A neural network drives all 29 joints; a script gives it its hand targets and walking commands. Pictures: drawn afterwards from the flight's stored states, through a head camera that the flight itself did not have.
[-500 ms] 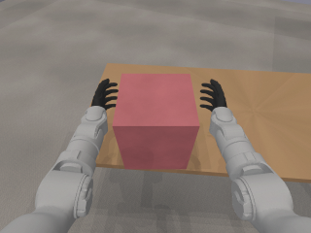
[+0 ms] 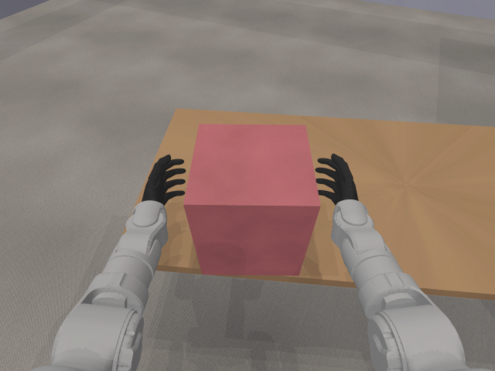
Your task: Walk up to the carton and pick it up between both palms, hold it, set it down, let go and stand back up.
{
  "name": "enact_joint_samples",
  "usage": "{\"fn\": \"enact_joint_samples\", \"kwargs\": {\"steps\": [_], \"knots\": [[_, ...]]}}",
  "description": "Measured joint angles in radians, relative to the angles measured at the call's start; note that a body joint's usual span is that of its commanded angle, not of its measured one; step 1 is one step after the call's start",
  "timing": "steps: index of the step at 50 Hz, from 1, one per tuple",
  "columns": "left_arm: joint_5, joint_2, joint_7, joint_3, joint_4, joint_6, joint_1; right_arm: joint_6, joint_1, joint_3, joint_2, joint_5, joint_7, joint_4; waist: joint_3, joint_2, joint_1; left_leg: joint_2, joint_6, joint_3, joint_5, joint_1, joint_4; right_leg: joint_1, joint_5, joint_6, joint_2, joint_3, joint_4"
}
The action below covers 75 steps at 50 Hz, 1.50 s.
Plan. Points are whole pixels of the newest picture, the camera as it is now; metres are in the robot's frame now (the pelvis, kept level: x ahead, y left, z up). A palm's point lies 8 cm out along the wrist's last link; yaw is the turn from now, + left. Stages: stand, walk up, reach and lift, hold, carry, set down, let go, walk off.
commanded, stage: set down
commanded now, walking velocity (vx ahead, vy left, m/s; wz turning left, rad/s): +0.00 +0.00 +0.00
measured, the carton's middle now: (251, 203) +0.44 +0.04 -0.01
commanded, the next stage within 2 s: let go in 1.18 s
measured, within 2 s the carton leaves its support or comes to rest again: neither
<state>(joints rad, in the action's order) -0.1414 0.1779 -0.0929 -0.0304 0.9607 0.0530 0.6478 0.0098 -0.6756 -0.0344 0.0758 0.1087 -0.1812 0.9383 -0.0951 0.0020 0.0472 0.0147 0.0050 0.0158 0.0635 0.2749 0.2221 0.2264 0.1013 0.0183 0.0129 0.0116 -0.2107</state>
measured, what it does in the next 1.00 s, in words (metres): stands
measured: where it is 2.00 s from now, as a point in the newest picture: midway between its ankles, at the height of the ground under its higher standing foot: outside the picture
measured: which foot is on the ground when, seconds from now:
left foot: down 0.00-1.00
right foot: down 0.00-1.00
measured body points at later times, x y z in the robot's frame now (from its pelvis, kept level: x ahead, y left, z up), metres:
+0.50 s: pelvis -0.01 +0.00 +0.00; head +0.00 +0.00 +0.45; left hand +0.39 +0.19 +0.07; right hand +0.40 -0.14 +0.07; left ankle +0.02 +0.12 -0.75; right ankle -0.01 -0.13 -0.75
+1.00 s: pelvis -0.01 -0.01 +0.00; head +0.00 -0.01 +0.45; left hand +0.38 +0.20 +0.06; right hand +0.39 -0.14 +0.06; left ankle +0.02 +0.12 -0.75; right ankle -0.01 -0.13 -0.75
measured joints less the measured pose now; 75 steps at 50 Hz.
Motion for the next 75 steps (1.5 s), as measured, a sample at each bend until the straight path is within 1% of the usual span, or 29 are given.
{"fn": "enact_joint_samples", "kwargs": {"steps": [5, 13, 25, 28, 33, 38, 49, 57, 64, 71, 75], "knots": [[-0.007, 0.001, -0.003, 0.014, 0.008, 0.009, 0.010, 0.005, 0.000, 0.011, -0.001, 0.005, -0.010, 0.003, 0.001, 0.002, -0.007, 0.000, 0.000, -0.001, 0.000, 0.010, 0.012, 0.011, 0.002, 0.000, 0.000, -0.001, -0.016], [-0.020, 0.005, -0.015, 0.025, 0.033, -0.031, 0.040, -0.032, -0.009, 0.020, 0.013, 0.006, -0.019, 0.004, 0.006, 0.000, -0.016, 0.000, -0.002, 0.001, 0.003, 0.015, 0.029, 0.019, 0.007, 0.000, 0.000, 0.002, -0.038], [-0.017, 0.001, -0.022, 0.014, -0.014, -0.060, 0.019, -0.058, 0.014, 0.032, 0.026, 0.017, -0.014, -0.043, 0.010, -0.003, -0.011, 0.001, -0.003, 0.012, 0.012, -0.005, 0.034, 0.006, 0.015, 0.001, -0.001, 0.013, -0.047], [-0.011, 0.000, -0.020, 0.007, -0.014, -0.064, 0.020, -0.063, 0.011, 0.029, 0.022, 0.016, -0.013, -0.041, 0.011, -0.005, -0.009, 0.002, -0.003, 0.012, 0.017, -0.010, 0.039, 0.001, 0.019, 0.001, -0.002, 0.013, -0.050], [-0.028, 0.004, -0.015, 0.010, -0.005, -0.061, 0.027, -0.065, 0.009, 0.037, 0.020, 0.022, -0.013, -0.048, 0.015, -0.009, -0.006, 0.003, -0.001, 0.008, 0.022, -0.014, 0.044, -0.006, 0.024, -0.001, -0.003, 0.009, -0.054], [-0.037, 0.011, -0.006, 0.007, -0.003, -0.049, 0.017, -0.059, 0.019, 0.042, 0.014, 0.009, -0.020, -0.067, 0.019, -0.011, -0.007, 0.004, 0.001, 0.005, 0.024, -0.027, 0.042, -0.021, 0.026, -0.002, -0.004, 0.007, -0.049], [-0.051, 0.020, 0.009, 0.021, 0.005, -0.020, -0.021, -0.043, 0.062, 0.063, 0.014, 0.021, -0.017, -0.067, 0.043, -0.013, -0.003, 0.011, 0.006, 0.003, 0.026, -0.053, 0.041, -0.050, 0.025, -0.007, -0.011, 0.005, -0.042], [-0.077, 0.032, 0.010, 0.026, -0.007, -0.005, -0.032, -0.034, 0.083, 0.076, 0.023, 0.031, -0.032, -0.101, 0.054, -0.011, -0.007, 0.012, 0.007, -0.001, 0.031, -0.034, 0.066, -0.028, 0.035, -0.009, -0.012, 0.001, -0.075], [-0.087, 0.042, 0.009, 0.036, -0.018, -0.019, -0.024, -0.049, 0.074, 0.093, 0.031, 0.048, -0.032, -0.107, 0.042, -0.014, -0.005, 0.012, 0.008, 0.000, 0.036, -0.030, 0.081, -0.023, 0.040, -0.009, -0.013, 0.003, -0.092], [-0.085, 0.057, 0.019, 0.023, 0.021, -0.047, -0.003, -0.075, 0.055, 0.090, 0.032, 0.038, -0.034, -0.089, 0.037, -0.014, -0.007, 0.010, 0.006, -0.002, 0.037, -0.033, 0.087, -0.024, 0.045, -0.009, -0.011, 0.002, -0.105], [-0.087, 0.070, 0.023, 0.022, 0.033, -0.047, -0.004, -0.076, 0.051, 0.085, 0.036, 0.039, -0.034, -0.065, 0.047, -0.018, -0.007, 0.010, 0.006, -0.003, 0.038, -0.024, 0.096, -0.017, 0.045, -0.008, -0.011, 0.001, -0.110]]}}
